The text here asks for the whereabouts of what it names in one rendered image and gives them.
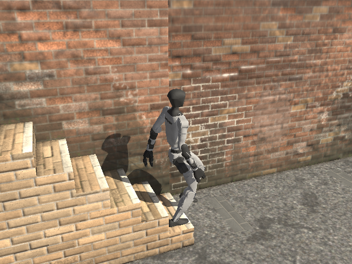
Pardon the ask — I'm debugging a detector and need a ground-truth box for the robot left upper arm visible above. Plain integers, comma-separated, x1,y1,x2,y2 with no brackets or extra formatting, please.
152,106,171,133

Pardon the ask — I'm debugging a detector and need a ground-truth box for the right robot thigh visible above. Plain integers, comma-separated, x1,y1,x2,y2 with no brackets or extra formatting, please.
176,158,197,197

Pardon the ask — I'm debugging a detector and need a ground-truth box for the right robot hand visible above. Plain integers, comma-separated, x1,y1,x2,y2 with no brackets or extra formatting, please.
193,168,206,183

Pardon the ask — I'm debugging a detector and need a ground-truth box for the right robot forearm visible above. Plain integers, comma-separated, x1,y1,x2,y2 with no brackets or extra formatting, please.
181,144,198,171

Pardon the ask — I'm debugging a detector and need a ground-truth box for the left robot forearm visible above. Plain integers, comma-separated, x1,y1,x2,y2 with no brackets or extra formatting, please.
146,128,158,151

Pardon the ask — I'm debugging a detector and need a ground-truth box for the humanoid robot torso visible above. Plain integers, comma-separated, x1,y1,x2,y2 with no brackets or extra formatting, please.
165,107,185,166

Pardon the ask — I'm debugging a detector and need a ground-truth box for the left robot hand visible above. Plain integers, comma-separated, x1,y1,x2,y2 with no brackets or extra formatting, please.
143,150,153,167

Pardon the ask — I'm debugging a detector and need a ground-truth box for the robot right upper arm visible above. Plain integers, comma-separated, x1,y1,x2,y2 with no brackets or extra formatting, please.
177,117,189,150

